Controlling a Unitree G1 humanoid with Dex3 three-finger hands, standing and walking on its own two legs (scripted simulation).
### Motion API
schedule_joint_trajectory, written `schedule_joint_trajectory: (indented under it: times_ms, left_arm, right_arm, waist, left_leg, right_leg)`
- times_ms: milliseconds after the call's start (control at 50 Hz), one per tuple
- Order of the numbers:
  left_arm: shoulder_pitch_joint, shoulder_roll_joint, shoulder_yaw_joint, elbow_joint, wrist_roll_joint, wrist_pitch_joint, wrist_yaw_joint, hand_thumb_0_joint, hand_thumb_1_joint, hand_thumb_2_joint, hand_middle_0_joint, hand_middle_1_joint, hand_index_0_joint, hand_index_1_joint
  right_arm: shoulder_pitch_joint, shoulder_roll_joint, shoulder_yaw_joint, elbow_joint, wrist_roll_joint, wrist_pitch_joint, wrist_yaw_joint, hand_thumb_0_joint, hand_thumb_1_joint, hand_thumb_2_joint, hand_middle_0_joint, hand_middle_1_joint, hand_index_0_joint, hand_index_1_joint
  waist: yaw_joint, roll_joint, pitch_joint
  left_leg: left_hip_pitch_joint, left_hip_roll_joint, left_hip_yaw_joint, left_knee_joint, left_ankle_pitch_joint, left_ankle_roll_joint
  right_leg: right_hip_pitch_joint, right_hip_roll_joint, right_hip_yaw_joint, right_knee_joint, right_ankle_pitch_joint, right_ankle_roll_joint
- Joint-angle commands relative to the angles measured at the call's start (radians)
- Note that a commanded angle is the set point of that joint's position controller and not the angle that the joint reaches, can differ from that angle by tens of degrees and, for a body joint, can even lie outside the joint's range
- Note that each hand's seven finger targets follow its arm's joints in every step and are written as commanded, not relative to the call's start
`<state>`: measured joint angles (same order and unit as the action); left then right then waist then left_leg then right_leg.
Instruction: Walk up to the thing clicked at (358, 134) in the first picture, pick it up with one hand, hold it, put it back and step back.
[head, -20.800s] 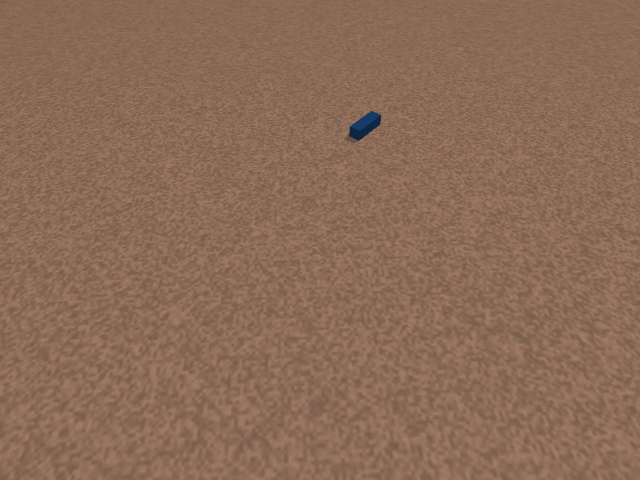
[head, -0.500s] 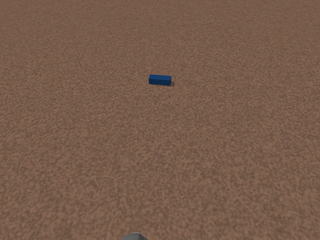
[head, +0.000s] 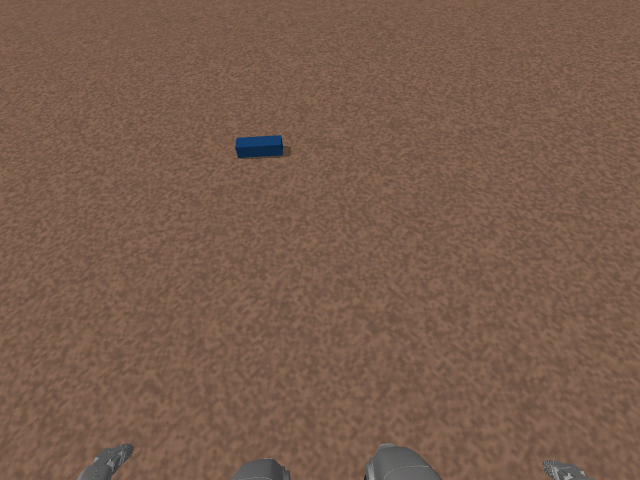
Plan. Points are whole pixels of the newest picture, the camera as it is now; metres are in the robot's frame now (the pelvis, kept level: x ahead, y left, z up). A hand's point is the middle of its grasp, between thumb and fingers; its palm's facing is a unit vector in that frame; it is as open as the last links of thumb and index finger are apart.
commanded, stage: walk up
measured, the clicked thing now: (259, 146) +1.52 +0.27 -0.72
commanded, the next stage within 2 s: stand in 0.64 s
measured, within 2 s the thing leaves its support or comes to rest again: neither
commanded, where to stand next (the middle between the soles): +0.05 +0.03 m, yaw -2 degrees
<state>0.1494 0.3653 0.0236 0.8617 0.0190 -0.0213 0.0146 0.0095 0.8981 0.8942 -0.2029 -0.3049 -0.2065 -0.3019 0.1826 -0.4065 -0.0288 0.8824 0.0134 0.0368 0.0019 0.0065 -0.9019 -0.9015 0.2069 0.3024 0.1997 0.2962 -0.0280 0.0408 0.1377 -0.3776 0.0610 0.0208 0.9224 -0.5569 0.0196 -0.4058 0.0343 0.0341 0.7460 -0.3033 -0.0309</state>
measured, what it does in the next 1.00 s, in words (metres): steps on the spot: left foot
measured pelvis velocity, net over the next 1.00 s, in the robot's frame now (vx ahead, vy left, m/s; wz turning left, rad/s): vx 0.03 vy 0.02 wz -0.01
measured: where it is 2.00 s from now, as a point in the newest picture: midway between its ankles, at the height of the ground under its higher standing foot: outside the picture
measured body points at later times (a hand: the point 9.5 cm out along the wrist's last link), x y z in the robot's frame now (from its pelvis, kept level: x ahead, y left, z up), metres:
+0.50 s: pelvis +0.00 +0.02 +0.02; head +0.02 +0.02 +0.47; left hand +0.11 +0.31 -0.11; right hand +0.06 -0.29 -0.11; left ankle -0.02 +0.16 -0.71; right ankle +0.06 -0.10 -0.71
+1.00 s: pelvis +0.03 +0.02 +0.03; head +0.04 +0.02 +0.48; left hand +0.13 +0.32 -0.10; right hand +0.09 -0.28 -0.10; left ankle -0.02 +0.16 -0.71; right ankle +0.06 -0.11 -0.71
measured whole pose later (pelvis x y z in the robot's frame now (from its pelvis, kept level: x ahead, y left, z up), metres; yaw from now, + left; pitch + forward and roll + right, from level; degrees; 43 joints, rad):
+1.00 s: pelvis +0.03 +0.02 +0.03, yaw -1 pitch -1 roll +0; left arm 0.06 0.34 0.01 1.15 0.01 -0.01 0.00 0.01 0.90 0.89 -0.20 -0.30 -0.20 -0.30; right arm 0.10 -0.35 -0.01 1.14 -0.01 0.00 0.01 0.01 -0.90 -0.90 0.21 0.30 0.20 0.30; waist -0.02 0.00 0.05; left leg -0.06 0.03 0.02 0.34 -0.26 -0.03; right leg -0.21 0.01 0.06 0.38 -0.15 0.01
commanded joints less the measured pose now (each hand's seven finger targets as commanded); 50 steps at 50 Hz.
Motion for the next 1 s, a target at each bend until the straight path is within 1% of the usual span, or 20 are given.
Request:
schedule_joint_trajectory:
  times_ms: [0, 40, 60, 100, 120, 140, 160, 180, 200, 220, 240, 300, 440, 600, 620, 660, 740, 820, 900, 980]
  left_arm:
    - [-0.027, 0.272, 0.077, -0.052, 0.008, -0.024, 0.025, 0.0, 0.9, 0.9, -0.2, -0.3, -0.2, -0.3]
    - [-0.036, 0.268, 0.078, -0.041, 0.007, -0.018, 0.021, 0.0, 0.9, 0.9, -0.2, -0.3, -0.2, -0.3]
    - [-0.063, 0.264, 0.076, -0.037, 0.007, -0.013, 0.017, 0.0, 0.9, 0.9, -0.2, -0.3, -0.2, -0.3]
    - [-0.081, 0.233, 0.068, -0.025, -0.006, 0.001, 0.01, 0.0, 0.9, 0.9, -0.2, -0.3, -0.2, -0.3]
    - [-0.082, 0.202, 0.056, -0.022, -0.011, 0.002, 0.008, 0.0, 0.9, 0.9, -0.2, -0.3, -0.2, -0.3]
    - [-0.082, 0.167, 0.047, -0.017, -0.022, 0.002, 0.004, 0.0, 0.9, 0.9, -0.2, -0.3, -0.2, -0.3]
    - [-0.086, 0.181, 0.052, 0.012, -0.024, 0.0, 0.006, 0.0, 0.9, 0.9, -0.2, -0.3, -0.2, -0.3]
    - [-0.069, 0.204, 0.06, 0.048, -0.015, -0.004, 0.007, 0.0, 0.9, 0.9, -0.2, -0.3, -0.2, -0.3]
    - [-0.07, 0.218, 0.06, 0.056, -0.011, -0.011, 0.005, 0.0, 0.9, 0.9, -0.2, -0.3, -0.2, -0.3]
    - [-0.088, 0.219, 0.058, 0.059, -0.012, -0.017, 0.0, 0.0, 0.9, 0.9, -0.2, -0.3, -0.2, -0.3]
    - [-0.103, 0.212, 0.056, 0.064, -0.018, -0.017, -0.003, 0.0, 0.9, 0.9, -0.2, -0.3, -0.2, -0.3]
    - [-0.114, 0.192, 0.044, 0.097, -0.027, -0.01, -0.006, 0.0, 0.9, 0.9, -0.2, -0.3, -0.2, -0.3]
    - [-0.137, 0.193, 0.038, 0.161, -0.02, -0.001, -0.012, 0.0, 0.9, 0.9, -0.2, -0.3, -0.2, -0.3]
    - [-0.161, 0.183, 0.031, 0.197, -0.023, -0.004, -0.011, 0.0, 0.9, 0.9, -0.2, -0.3, -0.2, -0.3]
    - [-0.128, 0.188, 0.026, 0.214, -0.011, -0.011, -0.012, 0.0, 0.9, 0.9, -0.2, -0.3, -0.2, -0.3]
    - [-0.143, 0.193, 0.028, 0.219, -0.009, -0.014, -0.013, 0.0, 0.9, 0.9, -0.2, -0.3, -0.2, -0.3]
    - [-0.132, 0.188, 0.024, 0.229, -0.011, -0.022, -0.01, 0.0, 0.9, 0.9, -0.2, -0.3, -0.2, -0.3]
    - [-0.13, 0.18, 0.023, 0.233, -0.016, -0.02, -0.006, 0.0, 0.9, 0.9, -0.2, -0.3, -0.2, -0.3]
    - [-0.134, 0.178, 0.021, 0.234, -0.014, -0.015, -0.003, 0.0, 0.9, 0.9, -0.2, -0.3, -0.2, -0.3]
    - [-0.136, 0.181, 0.025, 0.232, -0.013, -0.016, -0.002, 0.0, 0.9, 0.9, -0.2, -0.3, -0.2, -0.3]
  right_arm:
    - [0.07, -0.185, -0.048, -0.01, -0.008, -0.023, -0.008, 0.0, -0.9, -0.9, 0.2, 0.3, 0.2, 0.3]
    - [0.066, -0.184, -0.044, 0.011, -0.014, -0.03, -0.008, 0.0, -0.9, -0.9, 0.2, 0.3, 0.2, 0.3]
    - [0.077, -0.176, -0.042, 0.027, -0.017, -0.036, -0.007, 0.0, -0.9, -0.9, 0.2, 0.3, 0.2, 0.3]
    - [0.082, -0.165, -0.04, 0.057, -0.023, -0.054, -0.009, 0.0, -0.9, -0.9, 0.2, 0.3, 0.2, 0.3]
    - [0.077, -0.18, -0.044, 0.061, -0.034, -0.063, -0.013, 0.0, -0.9, -0.9, 0.2, 0.3, 0.2, 0.3]
    - [0.031, -0.218, -0.045, 0.052, -0.044, -0.072, -0.015, 0.0, -0.9, -0.9, 0.2, 0.3, 0.2, 0.3]
    - [-0.066, -0.258, -0.047, 0.04, -0.035, -0.074, -0.011, 0.0, -0.9, -0.9, 0.2, 0.3, 0.2, 0.3]
    - [-0.126, -0.246, -0.041, 0.038, -0.032, -0.074, -0.007, 0.0, -0.9, -0.9, 0.2, 0.3, 0.2, 0.3]
    - [-0.121, -0.21, -0.028, 0.045, -0.031, -0.075, -0.005, 0.0, -0.9, -0.9, 0.2, 0.3, 0.2, 0.3]
    - [-0.094, -0.19, -0.021, 0.053, -0.028, -0.077, -0.006, 0.0, -0.9, -0.9, 0.2, 0.3, 0.2, 0.3]
    - [-0.053, -0.18, -0.018, 0.068, -0.024, -0.078, -0.008, 0.0, -0.9, -0.9, 0.2, 0.3, 0.2, 0.3]
    - [-0.094, -0.2, -0.02, 0.096, -0.023, -0.078, -0.007, 0.0, -0.9, -0.9, 0.2, 0.3, 0.2, 0.3]
    - [-0.117, -0.187, -0.022, 0.125, -0.019, -0.068, -0.007, 0.0, -0.9, -0.9, 0.2, 0.3, 0.2, 0.3]
    - [-0.12, -0.177, -0.023, 0.165, -0.016, -0.068, -0.005, 0.0, -0.9, -0.9, 0.2, 0.3, 0.2, 0.3]
    - [-0.108, -0.161, -0.021, 0.162, -0.02, -0.066, -0.005, 0.0, -0.9, -0.9, 0.2, 0.3, 0.2, 0.3]
    - [-0.123, -0.163, -0.022, 0.166, -0.024, -0.063, -0.004, 0.0, -0.9, -0.9, 0.2, 0.3, 0.2, 0.3]
    - [-0.122, -0.172, -0.026, 0.179, -0.023, -0.071, -0.004, 0.0, -0.9, -0.9, 0.2, 0.3, 0.2, 0.3]
    - [-0.124, -0.167, -0.023, 0.187, -0.024, -0.07, -0.008, 0.0, -0.9, -0.9, 0.2, 0.3, 0.2, 0.3]
    - [-0.129, -0.155, -0.021, 0.191, -0.023, -0.066, -0.007, 0.0, -0.9, -0.9, 0.2, 0.3, 0.2, 0.3]
    - [-0.126, -0.159, -0.025, 0.194, -0.024, -0.064, -0.009, 0.0, -0.9, -0.9, 0.2, 0.3, 0.2, 0.3]
  waist:
    - [0.017, -0.228, -0.177]
    - [0.025, -0.222, -0.198]
    - [0.012, -0.233, -0.199]
    - [0.001, -0.192, -0.199]
    - [0.0, -0.139, -0.208]
    - [0.022, -0.023, -0.196]
    - [0.044, 0.048, -0.159]
    - [0.068, 0.041, -0.142]
    - [0.072, 0.004, -0.151]
    - [0.047, -0.02, -0.178]
    - [0.03, -0.024, -0.185]
    - [0.042, 0.044, -0.153]
    - [0.032, -0.038, -0.133]
    - [0.02, -0.076, -0.185]
    - [0.012, -0.068, -0.199]
    - [0.015, -0.076, -0.176]
    - [0.013, -0.051, -0.22]
    - [0.018, -0.044, -0.231]
    - [0.018, -0.042, -0.196]
    - [0.015, -0.037, -0.2]
  left_leg:
    - [-0.026, 0.0, -0.03, -0.031, 0.072, 0.008]
    - [0.017, -0.009, -0.013, -0.115, 0.053, 0.004]
    - [0.061, -0.019, 0.005, -0.184, 0.078, 0.003]
    - [0.177, -0.035, 0.014, -0.393, 0.203, 0.001]
    - [0.216, 0.016, -0.064, -0.455, 0.228, 0.015]
    - [0.182, 0.123, -0.216, -0.524, 0.206, 0.049]
    - [0.072, 0.199, -0.283, -0.536, 0.182, 0.101]
    - [0.017, 0.204, -0.242, -0.495, 0.217, 0.109]
    - [0.013, 0.144, -0.153, -0.455, 0.257, 0.076]
    - [0.057, 0.078, -0.084, -0.44, 0.277, 0.045]
    - [0.098, 0.051, -0.066, -0.452, 0.264, 0.027]
    - [0.099, 0.089, -0.101, -0.517, 0.264, 0.035]
    - [0.147, 0.078, -0.068, -0.556, 0.178, 0.032]
    - [0.255, 0.072, -0.039, -0.584, 0.328, 0.014]
    - [0.227, 0.067, -0.077, -0.599, 0.288, 0.007]
    - [0.217, 0.064, -0.075, -0.617, 0.266, 0.007]
    - [0.264, 0.07, -0.075, -0.608, 0.421, -0.002]
    - [0.289, 0.079, -0.07, -0.615, 0.522, -0.008]
    - [0.265, 0.077, -0.072, -0.646, 0.475, -0.01]
    - [0.281, 0.078, -0.069, -0.649, 0.498, -0.016]
  right_leg:
    - [0.125, -0.211, 0.356, -0.288, 0.109, -0.148]
    - [0.124, -0.197, 0.329, -0.285, 0.061, -0.144]
    - [0.096, -0.187, 0.301, -0.281, 0.021, -0.135]
    - [0.04, -0.156, 0.251, -0.223, -0.011, -0.098]
    - [0.006, -0.143, 0.236, -0.186, 0.007, -0.068]
    - [-0.01, -0.09, 0.183, -0.131, 0.008, -0.028]
    - [0.068, -0.032, 0.079, -0.116, -0.016, -0.003]
    - [0.157, -0.048, 0.063, -0.139, -0.021, -0.001]
    - [0.204, -0.073, 0.122, -0.197, 0.088, -0.012]
    - [0.209, -0.096, 0.171, -0.211, 0.191, -0.029]
    - [0.172, -0.114, 0.196, -0.209, 0.22, -0.044]
    - [0.186, -0.087, 0.132, -0.217, 0.235, -0.021]
    - [0.167, -0.097, 0.171, -0.323, 0.12, -0.019]
    - [0.195, -0.114, 0.182, -0.36, 0.267, -0.01]
    - [0.236, -0.123, 0.161, -0.38, 0.214, 0.0]
    - [0.225, -0.128, 0.175, -0.407, 0.155, 0.005]
    - [0.278, -0.136, 0.139, -0.381, 0.369, 0.005]
    - [0.293, -0.142, 0.12, -0.365, 0.465, 0.003]
    - [0.293, -0.136, 0.109, -0.385, 0.399, 0.009]
    - [0.297, -0.138, 0.108, -0.389, 0.411, 0.008]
